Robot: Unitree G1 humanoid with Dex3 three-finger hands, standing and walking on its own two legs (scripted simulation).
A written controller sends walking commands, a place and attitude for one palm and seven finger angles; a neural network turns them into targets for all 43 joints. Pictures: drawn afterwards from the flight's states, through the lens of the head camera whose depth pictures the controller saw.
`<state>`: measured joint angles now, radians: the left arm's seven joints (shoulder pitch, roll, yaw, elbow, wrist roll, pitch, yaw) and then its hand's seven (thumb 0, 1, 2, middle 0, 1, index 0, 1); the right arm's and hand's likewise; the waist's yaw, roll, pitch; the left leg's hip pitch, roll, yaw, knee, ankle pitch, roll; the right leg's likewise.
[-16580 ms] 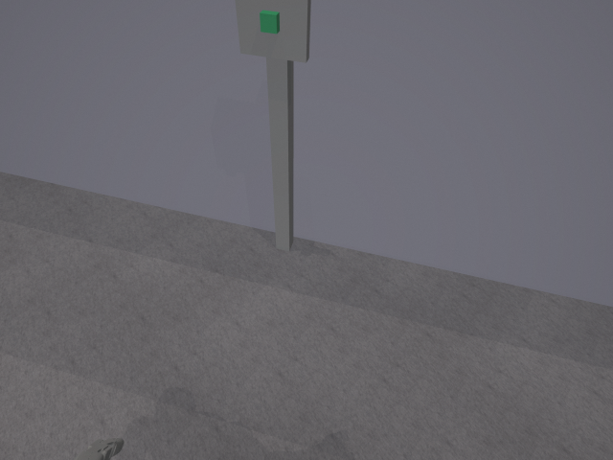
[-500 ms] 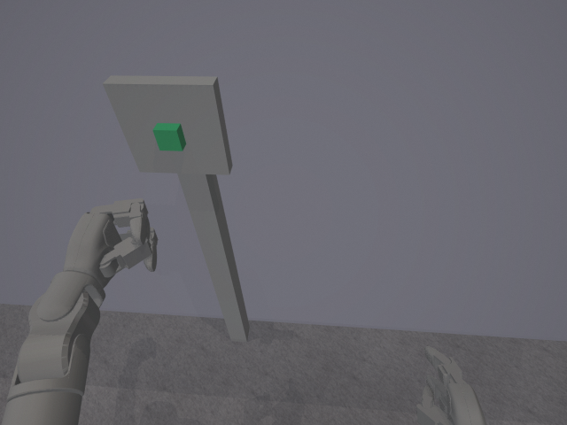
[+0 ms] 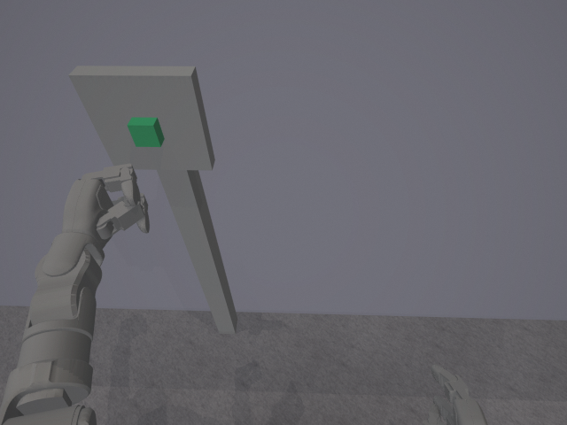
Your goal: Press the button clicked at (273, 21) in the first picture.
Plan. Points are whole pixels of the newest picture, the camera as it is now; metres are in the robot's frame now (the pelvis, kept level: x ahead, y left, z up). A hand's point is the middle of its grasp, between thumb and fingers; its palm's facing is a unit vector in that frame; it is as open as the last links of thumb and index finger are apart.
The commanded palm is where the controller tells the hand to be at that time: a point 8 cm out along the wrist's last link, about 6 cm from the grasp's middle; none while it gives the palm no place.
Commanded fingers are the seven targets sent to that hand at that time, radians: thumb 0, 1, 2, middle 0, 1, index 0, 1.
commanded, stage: aim a knuckle at the button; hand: left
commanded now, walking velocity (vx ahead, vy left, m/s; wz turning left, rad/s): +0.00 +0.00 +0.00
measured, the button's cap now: (147, 131) +0.51 +0.26 +0.15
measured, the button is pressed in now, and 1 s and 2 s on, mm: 0 0 0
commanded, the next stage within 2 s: press the button with the knuckle in 1.26 s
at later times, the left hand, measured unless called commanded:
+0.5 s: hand (158, 180) +0.42 +0.22 +0.13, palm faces +0.04 -1.00 -0.02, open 3.1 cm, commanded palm +0.39 +0.27 +0.12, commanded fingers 0.00 0.90 0.90 -1.30 -1.50 -1.30 -1.50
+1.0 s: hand (164, 186) +0.43 +0.21 +0.11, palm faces +0.06 -1.00 -0.02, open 3.1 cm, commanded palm +0.40 +0.27 +0.12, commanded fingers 0.00 0.90 0.90 -1.30 -1.50 -1.30 -1.50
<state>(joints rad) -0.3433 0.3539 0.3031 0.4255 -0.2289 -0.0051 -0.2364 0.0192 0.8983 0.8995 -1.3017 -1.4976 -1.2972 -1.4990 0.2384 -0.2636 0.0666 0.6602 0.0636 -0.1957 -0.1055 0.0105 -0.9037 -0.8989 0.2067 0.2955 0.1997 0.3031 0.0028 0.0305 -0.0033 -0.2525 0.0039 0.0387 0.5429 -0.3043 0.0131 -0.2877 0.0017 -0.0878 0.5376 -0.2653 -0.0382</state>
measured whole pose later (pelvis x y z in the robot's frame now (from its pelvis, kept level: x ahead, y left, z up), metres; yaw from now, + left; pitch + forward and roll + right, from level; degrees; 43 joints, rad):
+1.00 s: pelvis +0.00 +0.01 -0.01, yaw -2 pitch +6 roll +0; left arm -0.60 0.39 0.34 0.84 -0.17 -0.17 -0.22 0.02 0.90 0.90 -1.30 -1.50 -1.30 -1.50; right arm 0.32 -0.27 0.05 0.63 0.05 -0.08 -0.06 0.01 -0.90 -0.90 0.21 0.30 0.20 0.30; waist -0.05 0.02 -0.04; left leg -0.38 0.01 0.07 0.60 -0.33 0.03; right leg -0.42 0.00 -0.06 0.59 -0.27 -0.03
